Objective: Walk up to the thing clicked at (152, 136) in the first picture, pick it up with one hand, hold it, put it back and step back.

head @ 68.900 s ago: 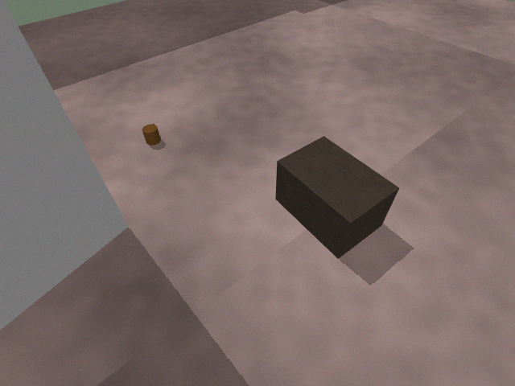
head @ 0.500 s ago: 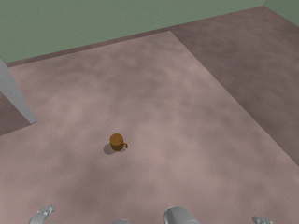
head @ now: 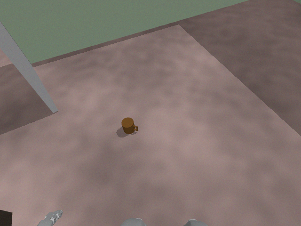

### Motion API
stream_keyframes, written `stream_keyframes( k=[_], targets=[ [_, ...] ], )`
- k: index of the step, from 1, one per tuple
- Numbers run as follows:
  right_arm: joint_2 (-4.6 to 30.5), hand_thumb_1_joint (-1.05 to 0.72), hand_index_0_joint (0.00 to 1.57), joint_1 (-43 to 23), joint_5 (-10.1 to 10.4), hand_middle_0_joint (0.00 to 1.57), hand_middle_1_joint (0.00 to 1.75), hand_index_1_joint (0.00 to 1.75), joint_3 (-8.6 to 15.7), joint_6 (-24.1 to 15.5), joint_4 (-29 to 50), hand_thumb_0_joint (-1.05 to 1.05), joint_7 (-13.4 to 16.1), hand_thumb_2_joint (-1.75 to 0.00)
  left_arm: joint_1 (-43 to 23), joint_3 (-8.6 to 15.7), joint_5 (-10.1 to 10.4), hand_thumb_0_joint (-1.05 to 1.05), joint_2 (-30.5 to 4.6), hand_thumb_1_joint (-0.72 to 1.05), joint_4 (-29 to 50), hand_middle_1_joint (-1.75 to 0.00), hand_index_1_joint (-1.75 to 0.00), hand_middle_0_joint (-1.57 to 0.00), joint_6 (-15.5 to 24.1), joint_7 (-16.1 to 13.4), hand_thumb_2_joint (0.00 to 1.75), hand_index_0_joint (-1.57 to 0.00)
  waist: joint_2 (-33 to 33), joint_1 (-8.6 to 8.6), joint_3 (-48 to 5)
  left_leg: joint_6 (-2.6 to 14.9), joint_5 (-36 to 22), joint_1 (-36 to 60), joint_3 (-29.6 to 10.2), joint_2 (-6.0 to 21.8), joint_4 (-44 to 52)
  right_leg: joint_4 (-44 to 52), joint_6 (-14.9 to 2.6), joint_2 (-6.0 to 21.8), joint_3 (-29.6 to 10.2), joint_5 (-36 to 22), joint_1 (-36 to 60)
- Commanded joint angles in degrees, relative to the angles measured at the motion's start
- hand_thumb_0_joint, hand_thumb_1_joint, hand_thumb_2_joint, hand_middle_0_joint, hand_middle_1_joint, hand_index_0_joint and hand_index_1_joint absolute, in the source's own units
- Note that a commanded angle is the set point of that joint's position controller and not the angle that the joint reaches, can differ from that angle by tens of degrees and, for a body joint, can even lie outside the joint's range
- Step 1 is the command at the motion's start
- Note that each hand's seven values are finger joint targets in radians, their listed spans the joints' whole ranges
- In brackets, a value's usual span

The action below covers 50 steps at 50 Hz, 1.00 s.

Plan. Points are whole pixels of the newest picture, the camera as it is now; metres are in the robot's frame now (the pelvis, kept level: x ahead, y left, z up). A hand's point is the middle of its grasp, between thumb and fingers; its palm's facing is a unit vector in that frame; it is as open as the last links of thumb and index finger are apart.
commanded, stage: step back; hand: left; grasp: from above
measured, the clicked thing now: (130, 126) +0.84 +0.23 -0.71
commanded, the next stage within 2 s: stand in 1.60 s
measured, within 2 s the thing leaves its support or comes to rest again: neither
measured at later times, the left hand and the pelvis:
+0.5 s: hand out of the picture -0.12 +0.26 -0.15, palm faces -0.05 -0.92 -0.40, open 7.4 cm; pelvis -0.19 -0.01 -0.01, yaw -4 degrees
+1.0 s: hand out of the picture -0.16 +0.26 -0.14, palm faces +0.01 -0.92 -0.39, open 7.4 cm; pelvis -0.23 -0.02 +0.01, yaw +0 degrees
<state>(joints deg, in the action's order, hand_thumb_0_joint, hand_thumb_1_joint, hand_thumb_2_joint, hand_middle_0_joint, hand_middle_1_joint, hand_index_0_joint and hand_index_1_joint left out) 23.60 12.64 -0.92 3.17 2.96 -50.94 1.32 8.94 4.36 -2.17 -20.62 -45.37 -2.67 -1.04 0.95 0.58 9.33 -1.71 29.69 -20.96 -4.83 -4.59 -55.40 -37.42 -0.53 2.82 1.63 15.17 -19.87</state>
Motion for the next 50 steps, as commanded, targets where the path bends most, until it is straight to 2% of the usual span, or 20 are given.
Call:
stream_keyframes(
  k=[1,3,4,5,6,9,17,20,21,22,23,24,27,32,36,37,39,40,46,50],
  targets=[
    [8.63,-0.90,0.20,2.16,-0.31,0.20,0.30,0.30,2.54,-1.95,3.99,0.00,0.24,-0.90,-1.90,3.74,0.53,0.00,-15.57,0.90,5.06,-0.30,-0.30,-0.20,0.77,-1.16,0.90,-0.20,-12.37,0.46,-12.76,1.62,-4.02,1.76,4.14,2.88,19.14,5.44,-10.17,12.72,-13.81,-23.83,13.15],
    [9.55,-0.90,0.20,4.90,-0.51,0.20,0.30,0.30,3.33,-2.14,2.31,0.00,0.15,-0.90,-2.34,2.72,0.94,0.00,-14.56,0.90,5.29,-0.30,-0.30,-0.20,0.04,-0.74,0.90,-0.20,-7.07,-1.24,-13.40,3.46,-17.18,9.57,3.29,3.71,31.40,1.12,-6.07,9.23,-10.47,-16.05,6.90],
    [13.46,-0.90,0.20,4.22,-1.39,0.20,0.30,0.30,4.39,-2.13,2.72,0.00,0.09,-0.90,-0.86,2.12,1.18,0.00,-12.55,0.90,5.48,-0.30,-0.30,-0.20,-0.11,-0.50,0.90,-0.20,1.98,-0.71,-13.27,7.33,-20.68,13.91,-11.48,13.95,33.35,-6.22,-2.63,3.51,-7.23,-3.63,-3.71],
    [20.56,-0.90,0.20,-0.05,-0.97,0.20,0.30,0.30,5.31,-1.74,4.54,0.00,-0.60,-0.90,-5.44,2.66,1.80,0.00,-13.10,0.90,6.68,-0.30,-0.30,-0.20,0.08,-1.08,0.90,-0.20,14.36,-2.82,-11.91,17.00,-27.76,5.31,-24.32,25.63,36.86,-18.13,-0.08,-5.82,-1.07,19.48,-6.07],
    [20.14,-0.90,0.20,-1.11,-1.56,0.20,0.30,0.30,5.37,-2.22,5.16,0.00,-0.50,-0.90,-7.82,3.63,0.75,0.00,-14.10,0.90,5.93,-0.30,-0.30,-0.20,-0.04,-1.55,0.90,-0.20,11.04,-3.94,-9.21,20.47,-28.94,-1.53,-29.02,28.28,38.16,-29.15,0.12,-6.12,-9.85,23.29,-4.15],
    [13.51,-0.90,0.20,-7.39,-1.78,0.20,0.30,0.30,2.99,-2.56,5.73,0.00,0.55,-0.90,-1.20,3.20,2.21,0.00,-12.68,0.90,2.05,-0.30,-0.30,-0.20,-0.49,-1.32,0.90,-0.20,3.77,1.60,-8.72,14.33,-38.48,2.72,-10.52,19.42,31.67,-38.74,-0.87,-8.30,-12.83,15.26,-7.81],
    [12.80,-0.90,0.20,-3.06,-1.46,0.20,0.30,0.30,3.56,-1.62,5.68,0.00,0.05,-0.90,0.67,2.32,1.02,0.00,-11.54,0.90,0.69,-0.30,-0.30,-0.20,1.33,-0.12,0.90,-0.20,9.28,-2.38,-14.26,15.07,-30.39,17.44,-7.93,18.90,28.44,-7.10,1.80,-3.78,-4.13,14.77,-2.62],
    [14.79,-0.90,0.20,-6.21,-0.95,0.20,0.30,0.30,3.81,-0.59,5.84,0.00,-0.47,-0.90,8.08,2.22,0.73,0.00,-10.71,0.90,-3.89,-0.30,-0.30,-0.20,2.15,0.37,0.90,-0.20,10.82,1.09,-15.87,12.21,-19.15,10.59,-5.65,17.83,27.56,12.24,-0.81,-4.74,0.20,5.84,8.90],
    [13.02,-0.90,0.20,-6.40,-0.68,0.20,0.30,0.30,3.32,-0.36,5.81,0.00,-0.63,-0.90,9.70,2.76,0.08,0.00,-12.04,0.90,-5.54,-0.30,-0.30,-0.20,2.57,0.25,0.90,-0.20,7.75,1.68,-15.39,9.39,-15.85,4.50,-4.21,15.83,23.92,15.10,-2.13,-3.74,-2.93,4.32,13.17],
    [9.44,-0.90,0.20,-5.45,-0.44,0.20,0.30,0.30,2.26,-0.44,6.43,0.00,-0.83,-0.90,8.99,4.15,-0.90,0.00,-16.00,0.90,-5.23,-0.30,-0.30,-0.20,2.87,0.27,0.90,-0.20,-3.55,0.85,-11.81,5.19,-5.37,-8.91,-0.91,9.53,16.25,17.48,-4.60,4.11,-18.30,12.89,15.87],
    [8.14,-0.90,0.20,-10.02,-0.19,0.20,0.30,0.30,2.17,-0.71,7.75,0.00,0.03,-0.90,5.05,5.45,-0.68,0.00,-22.20,0.90,-3.14,-0.30,-0.30,-0.20,2.52,0.30,0.90,-0.20,-14.58,3.93,-8.17,1.82,3.24,-8.95,-0.02,2.04,6.01,23.29,-12.64,17.94,-32.78,19.69,0.49],
    [10.66,-0.90,0.20,-10.25,-0.36,0.20,0.30,0.30,3.18,-0.57,6.89,0.00,0.33,-0.90,0.50,5.39,-0.86,0.00,-23.40,0.90,-1.54,-0.30,-0.30,-0.20,2.80,0.18,0.90,-0.20,-12.99,3.07,-3.63,0.71,2.81,-6.32,-6.20,3.39,-2.49,25.10,-15.86,21.76,-36.85,22.81,-8.67],
    [9.62,-0.90,0.20,-5.74,0.41,0.20,0.30,0.30,2.47,-1.69,3.58,0.00,-0.12,-0.90,-3.68,3.79,-0.58,0.00,-16.02,0.90,-1.06,-0.30,-0.30,-0.20,3.66,-0.31,0.90,-0.20,-6.55,-0.70,-4.50,1.19,-5.85,-8.12,-4.08,-0.04,-5.56,16.53,-9.28,10.47,-16.55,3.48,0.22],
    [9.41,-0.90,0.20,-6.42,-1.12,0.20,0.30,0.30,2.50,-2.97,2.73,0.00,-1.33,-0.90,1.72,4.38,-1.19,0.00,-16.97,0.90,-2.23,-0.30,-0.30,-0.20,4.10,0.44,0.90,-0.20,-10.89,3.78,-4.63,0.17,-1.88,-7.85,1.05,3.28,10.19,18.16,-9.84,10.87,-18.05,23.08,8.04],
    [8.73,-0.90,0.20,-0.24,-0.78,0.20,0.30,0.30,3.16,-4.54,-1.69,0.00,-1.57,-0.90,-0.03,2.93,-0.48,0.00,-15.79,0.90,-2.47,-0.30,-0.30,-0.20,2.91,1.26,0.90,-0.20,-8.63,0.18,-6.26,2.30,-8.01,13.05,5.59,1.84,31.82,13.59,-7.36,8.69,-12.31,19.82,-0.97],
    [9.74,-0.90,0.20,1.52,-1.15,0.20,0.30,0.30,3.84,-4.95,-2.64,0.00,-1.36,-0.90,1.55,1.92,-0.42,0.00,-13.30,0.90,-3.06,-0.30,-0.30,-0.20,2.68,1.33,0.90,-0.20,-3.56,-0.65,-7.38,3.45,-6.90,20.09,0.24,4.10,34.02,7.33,-5.54,5.96,-8.91,18.99,-6.62],
    [17.64,-0.90,0.20,1.67,-1.35,0.20,0.30,0.30,4.96,-5.28,-1.57,0.00,-1.32,-0.90,-3.21,2.46,0.81,0.00,-14.21,0.90,-3.25,-0.30,-0.30,-0.20,2.81,1.25,0.90,-0.20,6.91,-3.09,-5.03,14.88,24.15,7.48,-30.56,23.69,45.33,-11.07,-0.63,-1.11,-2.55,18.26,-10.68],
    [16.46,-0.90,0.20,-0.87,-1.39,0.20,0.30,0.30,4.65,-5.84,-0.74,0.00,-1.32,-0.90,-2.74,2.63,0.66,0.00,-14.90,0.90,-3.44,-0.30,-0.30,-0.20,3.05,1.51,0.90,-0.20,3.58,-1.56,-2.75,15.65,20.34,4.56,-29.39,23.74,45.50,-14.49,-0.86,-0.15,-5.50,15.76,-8.38],
    [13.72,-0.90,0.20,-1.68,-1.94,0.20,0.30,0.30,4.16,-5.60,-0.82,0.00,-1.61,-0.90,1.18,2.75,0.52,0.00,-12.99,0.90,-6.36,-0.30,-0.30,-0.20,4.01,2.46,0.90,-0.20,10.08,-1.52,-5.27,11.64,5.82,4.65,-13.65,16.52,40.27,-3.55,-0.43,-1.95,-0.93,13.17,-0.33],
    [8.71,-0.90,0.20,-3.28,-0.75,0.20,0.30,0.30,2.44,-4.03,0.18,0.00,-1.61,-0.90,7.97,3.35,-0.31,0.00,-12.88,0.90,-9.32,-0.30,-0.30,-0.20,5.20,1.19,0.90,-0.20,1.47,3.35,-8.71,6.14,-0.17,-6.50,-3.73,10.65,24.06,14.85,-1.79,-2.73,-2.47,4.28,20.91]
  ],
)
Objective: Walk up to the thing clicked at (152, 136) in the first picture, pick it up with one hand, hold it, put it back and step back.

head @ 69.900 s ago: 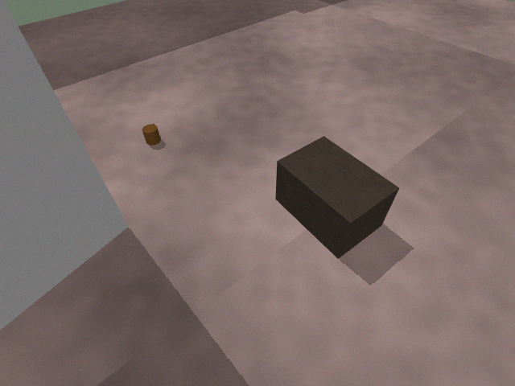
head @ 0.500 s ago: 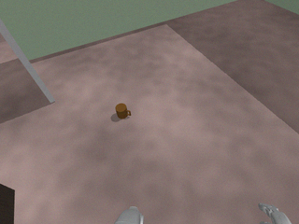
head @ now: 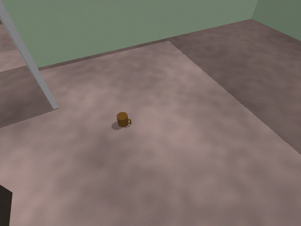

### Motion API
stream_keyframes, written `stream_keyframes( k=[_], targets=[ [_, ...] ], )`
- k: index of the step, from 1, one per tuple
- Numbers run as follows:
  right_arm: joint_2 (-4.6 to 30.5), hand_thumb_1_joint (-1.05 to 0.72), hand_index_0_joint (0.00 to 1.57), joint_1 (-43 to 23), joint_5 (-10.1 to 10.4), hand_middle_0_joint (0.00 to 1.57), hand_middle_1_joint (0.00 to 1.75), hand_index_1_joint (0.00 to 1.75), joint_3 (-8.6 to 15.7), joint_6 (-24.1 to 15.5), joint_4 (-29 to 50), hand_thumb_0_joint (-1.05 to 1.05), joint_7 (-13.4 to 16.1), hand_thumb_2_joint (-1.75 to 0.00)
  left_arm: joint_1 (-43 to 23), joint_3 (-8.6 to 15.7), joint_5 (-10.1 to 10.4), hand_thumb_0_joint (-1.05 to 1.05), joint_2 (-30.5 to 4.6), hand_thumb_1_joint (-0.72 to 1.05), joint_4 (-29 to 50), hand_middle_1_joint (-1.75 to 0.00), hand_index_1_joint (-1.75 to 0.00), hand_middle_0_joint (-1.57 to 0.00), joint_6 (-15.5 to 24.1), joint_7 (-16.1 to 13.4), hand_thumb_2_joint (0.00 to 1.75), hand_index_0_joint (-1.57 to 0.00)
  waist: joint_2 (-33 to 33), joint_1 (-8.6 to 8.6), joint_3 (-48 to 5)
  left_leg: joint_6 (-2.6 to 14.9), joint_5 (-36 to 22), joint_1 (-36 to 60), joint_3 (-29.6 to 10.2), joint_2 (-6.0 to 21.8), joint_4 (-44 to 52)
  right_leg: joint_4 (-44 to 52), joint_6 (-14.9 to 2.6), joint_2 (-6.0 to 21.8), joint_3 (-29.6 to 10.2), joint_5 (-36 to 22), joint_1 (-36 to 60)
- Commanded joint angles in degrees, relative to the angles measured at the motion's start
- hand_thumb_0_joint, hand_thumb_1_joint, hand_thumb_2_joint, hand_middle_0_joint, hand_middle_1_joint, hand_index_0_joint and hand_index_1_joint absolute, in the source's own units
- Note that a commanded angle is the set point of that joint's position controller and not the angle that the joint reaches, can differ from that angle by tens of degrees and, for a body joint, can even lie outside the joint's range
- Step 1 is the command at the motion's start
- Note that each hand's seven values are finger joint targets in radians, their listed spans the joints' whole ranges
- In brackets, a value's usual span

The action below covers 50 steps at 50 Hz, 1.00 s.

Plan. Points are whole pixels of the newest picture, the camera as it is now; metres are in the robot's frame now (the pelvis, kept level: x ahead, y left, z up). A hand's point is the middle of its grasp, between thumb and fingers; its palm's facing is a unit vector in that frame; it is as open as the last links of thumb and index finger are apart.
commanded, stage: step back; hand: left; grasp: from above
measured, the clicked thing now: (124, 120) +1.07 +0.25 -0.72
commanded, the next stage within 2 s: stand in 0.60 s
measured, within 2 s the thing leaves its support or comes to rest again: neither
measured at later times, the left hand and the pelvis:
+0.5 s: hand out of the picture +0.10 +0.28 -0.16, palm faces +0.03 -0.93 -0.35, open 7.4 cm; pelvis +0.04 +0.01 +0.00, yaw +1 degrees
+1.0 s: hand out of the picture +0.16 +0.27 -0.14, palm faces -0.03 -0.94 -0.33, open 7.4 cm; pelvis +0.06 +0.02 +0.02, yaw +0 degrees
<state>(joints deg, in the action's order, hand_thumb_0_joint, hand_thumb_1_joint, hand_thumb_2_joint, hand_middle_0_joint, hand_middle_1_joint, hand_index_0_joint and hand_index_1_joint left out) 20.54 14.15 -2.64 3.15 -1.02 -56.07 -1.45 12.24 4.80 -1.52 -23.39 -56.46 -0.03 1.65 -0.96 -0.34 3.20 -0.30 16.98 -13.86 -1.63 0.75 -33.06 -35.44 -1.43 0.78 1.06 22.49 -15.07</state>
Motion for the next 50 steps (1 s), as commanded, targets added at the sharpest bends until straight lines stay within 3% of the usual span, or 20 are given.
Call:
stream_keyframes(
  k=[1,2,3,5,8,11,12,14,15,16,17,18,22,25,27,31,37,39,44,50],
  targets=[
    [7.74,-0.90,0.20,-5.60,1.47,0.20,0.30,0.30,1.28,-0.28,6.90,0.00,1.34,-0.90,6.97,4.05,-1.55,0.00,-14.91,0.90,1.64,-0.30,-0.30,-0.20,2.95,-2.09,0.90,-0.20,-9.81,5.72,-2.95,1.22,14.20,-24.84,-2.03,-3.53,-13.55,20.99,-5.54,12.35,-25.88,11.09,19.37],
    [11.01,-0.90,0.20,-7.51,0.80,0.20,0.30,0.30,2.15,-0.21,6.70,0.00,2.21,-0.90,3.87,4.55,-1.34,0.00,-18.31,0.90,3.07,-0.30,-0.30,-0.20,3.03,-2.01,0.90,-0.20,-7.79,5.42,1.64,0.76,16.27,-23.68,-4.52,-2.14,-19.83,24.66,-11.16,22.16,-34.60,19.07,8.90],
    [13.29,-0.90,0.20,-4.50,1.09,0.20,0.30,0.30,2.74,-0.50,5.50,0.00,2.23,-0.90,0.33,4.51,-0.73,0.00,-17.11,0.90,4.82,-0.30,-0.30,-0.20,3.31,-1.96,0.90,-0.20,-2.94,3.49,3.63,0.89,13.51,-22.90,-6.69,-0.54,-22.03,23.32,-12.94,22.28,-32.44,14.84,7.67],
    [12.48,-0.90,0.20,-3.05,1.34,0.20,0.30,0.30,2.73,-0.90,3.76,0.00,1.96,-0.90,-1.53,3.46,-0.29,0.00,-14.10,0.90,5.09,-0.30,-0.30,-0.20,4.01,-2.22,0.90,-0.20,-1.40,2.20,4.40,0.89,8.57,-20.08,-7.33,0.65,-20.56,20.86,-10.23,17.58,-22.84,1.69,6.36],
    [10.62,-0.90,0.20,-1.31,1.14,0.20,0.30,0.30,2.16,-0.97,2.59,0.00,1.30,-0.90,-3.18,2.57,-0.12,0.00,-12.77,0.90,4.97,-0.30,-0.30,-0.20,4.26,-2.11,0.90,-0.20,-5.36,1.62,0.63,0.12,6.49,-11.48,-2.62,0.97,-12.98,16.02,-8.54,14.05,-11.57,-17.55,4.46],
    [9.10,-0.90,0.20,-3.94,1.18,0.20,0.30,0.30,1.66,-0.94,2.69,0.00,1.37,-0.90,-3.18,1.57,0.53,0.00,-12.14,0.90,4.69,-0.30,-0.30,-0.20,3.61,-2.34,0.90,-0.20,-8.38,1.72,-1.44,0.53,0.95,-5.25,2.90,0.34,-3.51,9.78,-6.81,12.16,-6.19,-36.58,4.75],
    [8.94,-0.90,0.20,-3.81,1.14,0.20,0.30,0.30,1.75,-0.89,2.32,0.00,1.55,-0.90,-3.62,1.26,0.83,0.00,-12.33,0.90,4.80,-0.30,-0.30,-0.20,3.25,-2.43,0.90,-0.20,-7.95,1.19,-2.11,0.73,-2.53,-2.36,4.16,0.11,-0.89,7.50,-5.98,11.51,-5.27,-38.01,3.82],
    [9.61,-0.90,0.20,-3.86,1.22,0.20,0.30,0.30,2.04,-0.94,1.50,0.00,1.89,-0.90,-3.52,0.51,1.09,0.00,-11.51,0.90,5.06,-0.30,-0.30,-0.20,2.50,-2.61,0.90,-0.20,-4.57,0.39,-3.75,2.01,-13.95,4.82,2.75,0.67,5.97,2.93,-3.40,9.18,-4.14,-35.11,1.20],
    [11.61,-0.90,0.20,-3.28,0.94,0.20,0.30,0.30,2.51,-1.00,1.11,0.00,2.20,-0.90,-3.13,-0.08,1.26,0.00,-10.21,0.90,5.42,-0.30,-0.30,-0.20,2.33,-2.60,0.90,-0.20,-0.21,0.41,-5.67,3.28,-21.21,8.67,-1.11,4.54,5.07,1.03,-1.99,7.43,-3.73,-29.08,-1.62],
    [14.41,-0.90,0.20,-5.34,0.93,0.20,0.30,0.30,2.77,-1.12,1.89,0.00,2.34,-0.90,-2.32,-0.49,1.83,0.00,-8.87,0.90,5.28,-0.30,-0.30,-0.20,1.83,-2.57,0.90,-0.20,5.03,0.97,-7.50,7.12,-19.86,6.88,-10.12,11.42,6.75,-1.54,-0.02,2.82,-2.13,-15.84,-2.50],
    [16.13,-0.90,0.20,-7.17,1.60,0.20,0.30,0.30,2.75,-0.87,2.11,0.00,2.27,-0.90,-2.53,-0.13,2.26,0.00,-9.36,0.90,4.00,-0.30,-0.30,-0.20,1.21,-2.84,0.90,-0.20,8.24,1.07,-8.41,11.67,-14.86,0.24,-14.15,15.91,9.51,-4.22,0.19,0.63,-0.66,-2.66,2.93],
    [15.69,-0.90,0.20,-9.26,1.52,0.20,0.30,0.30,2.64,-0.75,1.84,0.00,2.22,-0.90,-2.59,-0.47,1.83,0.00,-8.94,0.90,3.14,-0.30,-0.30,-0.20,1.00,-2.88,0.90,-0.20,8.52,1.60,-7.24,11.75,-11.27,-0.99,-14.68,16.62,11.27,-3.09,-0.30,0.36,-0.74,2.05,3.61],
    [12.88,-0.90,0.20,-14.56,1.44,0.20,0.30,0.30,1.34,-0.11,1.29,0.00,1.92,-0.90,-0.06,-0.65,0.84,0.00,-9.61,0.90,-0.67,-0.30,-0.30,-0.20,1.74,-2.42,0.90,-0.20,9.04,2.70,-4.27,4.87,1.34,-4.14,-7.89,10.50,10.88,7.52,-1.37,2.50,-4.12,-4.47,4.99],
    [10.99,-0.90,0.20,-15.25,1.76,0.20,0.30,0.30,0.74,-0.20,-0.33,0.00,1.72,-0.90,-3.88,-0.35,0.62,0.00,-11.30,0.90,-1.03,-0.30,-0.30,-0.20,2.63,-2.43,0.90,-0.20,3.09,0.84,-4.65,2.27,-4.59,1.75,-3.26,6.86,7.36,12.68,-1.87,5.88,-8.66,-12.04,2.02],
    [10.78,-0.90,0.20,-15.40,1.75,0.20,0.30,0.30,0.53,-0.54,-1.49,0.00,1.66,-0.90,-5.23,-0.57,0.82,0.00,-10.89,0.90,-1.21,-0.30,-0.30,-0.20,2.98,-2.59,0.90,-0.20,2.60,0.62,-6.51,2.53,-13.41,4.81,-1.76,6.91,6.58,12.57,-1.23,5.93,-7.68,-20.32,3.61],
    [10.90,-0.90,0.20,-14.15,2.45,0.20,0.30,0.30,0.23,-0.81,-3.09,0.00,1.29,-0.90,-6.31,-2.28,1.37,0.00,-8.30,0.90,-2.66,-0.30,-0.30,-0.20,2.87,-2.19,0.90,-0.20,0.88,-0.33,-8.22,2.62,-19.80,8.56,-1.97,7.18,9.02,14.85,0.34,6.38,-6.52,-23.96,6.97],
    [10.44,-0.90,0.20,-15.69,2.22,0.20,0.30,0.30,-0.08,-0.89,-4.57,0.00,1.14,-0.90,-7.81,-2.55,1.22,0.00,-9.05,0.90,-3.83,-0.30,-0.30,-0.20,2.72,-2.25,0.90,-0.20,1.07,0.22,-7.14,1.69,-20.58,10.63,-1.78,7.35,12.55,18.16,0.83,6.78,-5.74,-22.15,8.14],
    [10.65,-0.90,0.20,-15.16,2.24,0.20,0.30,0.30,-0.19,-0.93,-5.06,0.00,1.11,-0.90,-8.07,-2.52,1.27,0.00,-9.07,0.90,-4.39,-0.30,-0.30,-0.20,2.66,-2.20,0.90,-0.20,1.13,0.16,-5.69,1.47,-17.52,9.22,-2.11,7.40,14.05,19.40,1.06,6.53,-5.63,-17.92,8.16],
    [10.50,-0.90,0.20,-15.23,2.20,0.20,0.30,0.30,-0.20,-1.08,-5.59,0.00,1.20,-0.90,-8.37,-2.46,0.95,0.00,-8.99,0.90,-4.75,-0.30,-0.30,-0.20,2.68,-2.24,0.90,-0.20,0.83,0.42,-6.56,1.32,-19.93,9.93,-1.87,7.56,14.52,19.77,1.24,7.12,-5.28,-20.40,9.77],
    [10.63,-0.90,0.20,-14.58,2.18,0.20,0.30,0.30,-0.30,-1.01,-6.13,0.00,1.30,-0.90,-9.06,-2.52,1.02,0.00,-8.83,0.90,-4.75,-0.30,-0.30,-0.20,2.34,-2.14,0.90,-0.20,1.79,0.21,-5.48,0.94,-16.55,8.92,-1.69,7.37,15.89,20.84,0.92,6.99,-5.40,-16.11,9.11]
  ],
)
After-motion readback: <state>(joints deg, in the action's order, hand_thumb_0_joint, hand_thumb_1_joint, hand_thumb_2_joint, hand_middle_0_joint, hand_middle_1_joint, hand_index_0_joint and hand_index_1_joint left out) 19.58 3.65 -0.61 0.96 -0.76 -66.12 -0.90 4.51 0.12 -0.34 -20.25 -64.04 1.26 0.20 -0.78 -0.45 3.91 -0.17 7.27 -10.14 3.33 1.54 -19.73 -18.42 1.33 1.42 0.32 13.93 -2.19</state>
